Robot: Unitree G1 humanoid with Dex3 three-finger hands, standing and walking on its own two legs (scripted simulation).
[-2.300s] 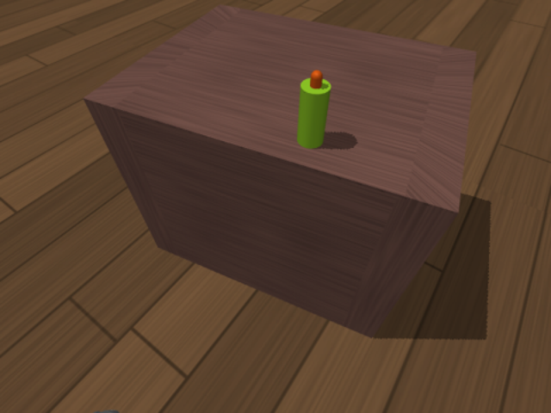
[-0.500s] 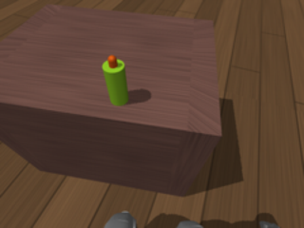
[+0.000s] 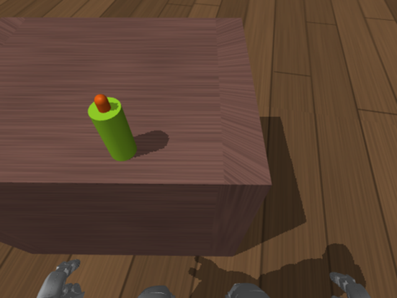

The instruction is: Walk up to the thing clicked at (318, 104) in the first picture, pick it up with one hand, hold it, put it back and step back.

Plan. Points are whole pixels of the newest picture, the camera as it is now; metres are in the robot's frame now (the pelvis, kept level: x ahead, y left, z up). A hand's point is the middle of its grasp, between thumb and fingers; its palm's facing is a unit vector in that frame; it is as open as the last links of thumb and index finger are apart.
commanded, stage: walk up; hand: left
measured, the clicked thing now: (113, 126) +0.41 +0.19 +0.09
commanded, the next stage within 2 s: stand in 1.30 s
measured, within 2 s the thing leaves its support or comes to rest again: neither
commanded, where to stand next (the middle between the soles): +0.02 +0.00 m, yaw -1 degrees
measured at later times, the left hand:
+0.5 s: hand out of the picture +0.07 +0.26 -0.13, palm faces -0.08 -0.93 -0.35, open 7.4 cm
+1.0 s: hand out of the picture +0.07 +0.26 -0.13, palm faces -0.10 -0.93 -0.35, open 7.4 cm
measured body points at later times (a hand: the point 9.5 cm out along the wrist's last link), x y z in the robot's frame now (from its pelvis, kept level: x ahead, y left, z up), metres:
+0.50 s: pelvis -0.02 +0.01 +0.02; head -0.01 +0.00 +0.47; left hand +0.08 +0.31 -0.10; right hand +0.05 -0.31 -0.11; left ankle -0.01 +0.14 -0.72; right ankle +0.00 -0.13 -0.72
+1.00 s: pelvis -0.02 +0.01 +0.03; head +0.00 +0.01 +0.47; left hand +0.08 +0.31 -0.10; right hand +0.05 -0.30 -0.10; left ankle -0.01 +0.14 -0.72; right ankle +0.00 -0.13 -0.72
